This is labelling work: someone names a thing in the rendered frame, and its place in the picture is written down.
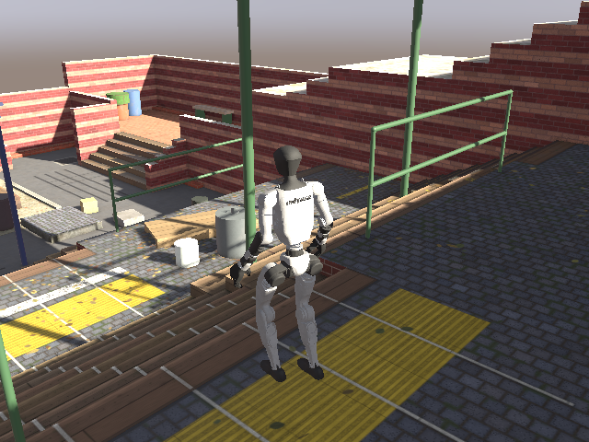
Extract right robot forearm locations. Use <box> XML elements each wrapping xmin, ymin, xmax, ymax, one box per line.
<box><xmin>316</xmin><ymin>222</ymin><xmax>333</xmax><ymax>245</ymax></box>

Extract robot right shin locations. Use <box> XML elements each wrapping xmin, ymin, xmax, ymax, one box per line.
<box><xmin>297</xmin><ymin>305</ymin><xmax>318</xmax><ymax>368</ymax></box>

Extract robot left upper arm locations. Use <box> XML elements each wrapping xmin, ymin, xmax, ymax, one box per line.
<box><xmin>257</xmin><ymin>190</ymin><xmax>277</xmax><ymax>245</ymax></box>

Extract robot left hand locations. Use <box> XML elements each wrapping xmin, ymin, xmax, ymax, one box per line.
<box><xmin>230</xmin><ymin>263</ymin><xmax>251</xmax><ymax>288</ymax></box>

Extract left robot forearm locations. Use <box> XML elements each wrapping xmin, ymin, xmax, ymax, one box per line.
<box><xmin>237</xmin><ymin>232</ymin><xmax>265</xmax><ymax>271</ymax></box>

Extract robot right hand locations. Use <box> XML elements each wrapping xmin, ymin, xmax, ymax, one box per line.
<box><xmin>305</xmin><ymin>238</ymin><xmax>327</xmax><ymax>258</ymax></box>

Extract right robot foot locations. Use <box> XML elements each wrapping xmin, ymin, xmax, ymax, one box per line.
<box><xmin>297</xmin><ymin>358</ymin><xmax>324</xmax><ymax>380</ymax></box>

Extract robot right upper arm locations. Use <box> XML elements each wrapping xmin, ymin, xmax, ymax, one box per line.
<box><xmin>305</xmin><ymin>181</ymin><xmax>333</xmax><ymax>227</ymax></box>

